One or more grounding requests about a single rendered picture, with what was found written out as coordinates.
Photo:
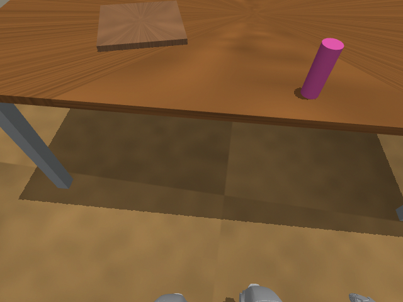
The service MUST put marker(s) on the table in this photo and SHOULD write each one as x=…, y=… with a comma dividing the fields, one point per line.
x=246, y=61

